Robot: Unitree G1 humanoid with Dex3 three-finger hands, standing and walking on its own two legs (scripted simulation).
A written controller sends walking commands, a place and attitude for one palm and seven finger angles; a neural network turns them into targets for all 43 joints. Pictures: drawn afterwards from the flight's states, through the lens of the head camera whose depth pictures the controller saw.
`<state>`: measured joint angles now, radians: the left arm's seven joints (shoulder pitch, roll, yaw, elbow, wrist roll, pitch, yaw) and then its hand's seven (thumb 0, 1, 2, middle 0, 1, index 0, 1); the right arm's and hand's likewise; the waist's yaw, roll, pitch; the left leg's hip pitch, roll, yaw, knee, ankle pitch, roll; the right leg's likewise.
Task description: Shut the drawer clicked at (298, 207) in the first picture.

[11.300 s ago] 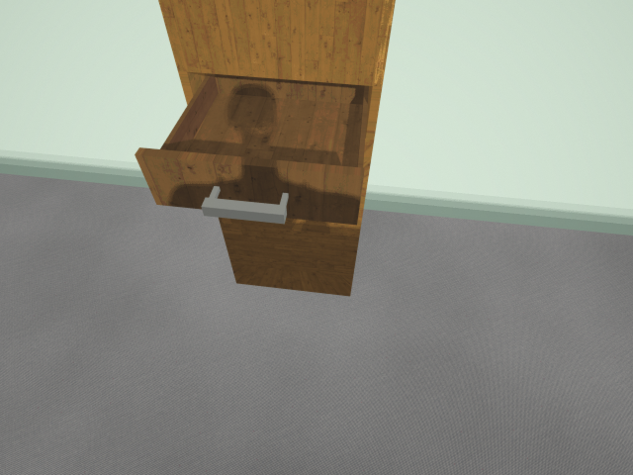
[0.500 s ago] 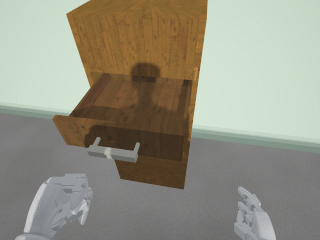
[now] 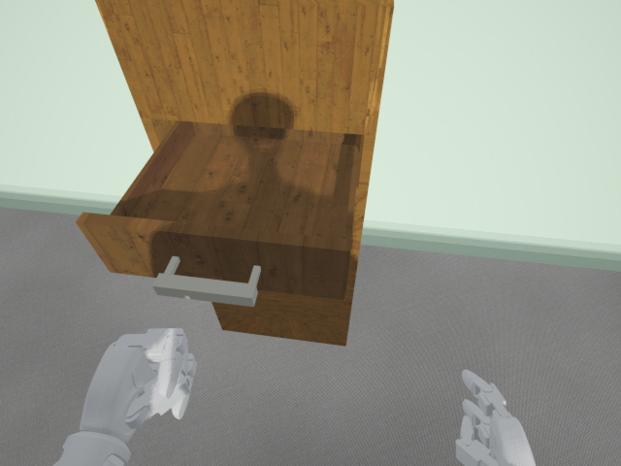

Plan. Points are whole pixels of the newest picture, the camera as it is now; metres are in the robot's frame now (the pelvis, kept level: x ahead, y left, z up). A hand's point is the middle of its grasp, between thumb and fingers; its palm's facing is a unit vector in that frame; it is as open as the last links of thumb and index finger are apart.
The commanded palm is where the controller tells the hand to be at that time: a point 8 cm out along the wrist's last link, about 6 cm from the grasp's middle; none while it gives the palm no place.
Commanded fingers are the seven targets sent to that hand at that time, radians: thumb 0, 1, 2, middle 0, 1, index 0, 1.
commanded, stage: bring the fist close to the handle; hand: left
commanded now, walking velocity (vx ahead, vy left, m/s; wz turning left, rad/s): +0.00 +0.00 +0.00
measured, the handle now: (210, 278) +0.36 +0.17 +0.03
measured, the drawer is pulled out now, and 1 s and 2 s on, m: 0.26 0.26 0.20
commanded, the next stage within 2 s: push the drawer shut in 0.94 s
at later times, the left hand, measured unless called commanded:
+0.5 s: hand (209, 364) +0.23 +0.14 +0.03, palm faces -0.09 -0.99 -0.05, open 3.3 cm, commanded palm +0.21 +0.20 +0.04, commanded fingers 0.00 0.90 0.90 -1.40 -1.60 -1.40 -1.60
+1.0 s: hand (209, 366) +0.23 +0.14 +0.03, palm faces -0.08 -0.99 -0.06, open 3.3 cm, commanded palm +0.21 +0.20 +0.03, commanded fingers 0.00 0.90 0.90 -1.40 -1.60 -1.40 -1.60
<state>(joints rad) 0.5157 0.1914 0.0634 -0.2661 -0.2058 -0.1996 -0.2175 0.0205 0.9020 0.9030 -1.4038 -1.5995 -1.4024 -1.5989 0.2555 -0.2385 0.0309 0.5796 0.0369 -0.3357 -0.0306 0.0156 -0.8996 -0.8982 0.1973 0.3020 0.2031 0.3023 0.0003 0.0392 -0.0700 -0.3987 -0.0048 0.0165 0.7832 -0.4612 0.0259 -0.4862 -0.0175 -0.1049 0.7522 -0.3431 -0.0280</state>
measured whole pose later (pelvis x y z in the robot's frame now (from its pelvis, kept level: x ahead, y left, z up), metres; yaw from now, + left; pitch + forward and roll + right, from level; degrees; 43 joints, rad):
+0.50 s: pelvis -0.01 +0.01 -0.02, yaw +0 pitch +11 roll -1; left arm 0.32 0.18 0.02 -0.07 -0.16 -0.29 -0.15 0.02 0.90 0.90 -1.40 -1.60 -1.40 -1.60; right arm 0.26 -0.24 0.04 0.52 0.02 -0.25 -0.02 0.01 -0.90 -0.90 0.20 0.30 0.20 0.30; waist -0.02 0.03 -0.09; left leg -0.61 -0.01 0.03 0.94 -0.52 0.04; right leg -0.70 -0.03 -0.09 0.91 -0.39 -0.02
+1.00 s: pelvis +0.00 +0.00 -0.03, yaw +0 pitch +12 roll -1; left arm 0.33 0.20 0.04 -0.06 -0.18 -0.32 -0.16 0.02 0.90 0.90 -1.40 -1.60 -1.40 -1.60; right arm 0.26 -0.25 0.04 0.49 0.03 -0.20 -0.02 0.01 -0.90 -0.90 0.20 0.30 0.20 0.30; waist -0.02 0.03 -0.10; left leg -0.66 -0.01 0.01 0.98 -0.53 0.03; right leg -0.74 -0.03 -0.11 0.94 -0.41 -0.03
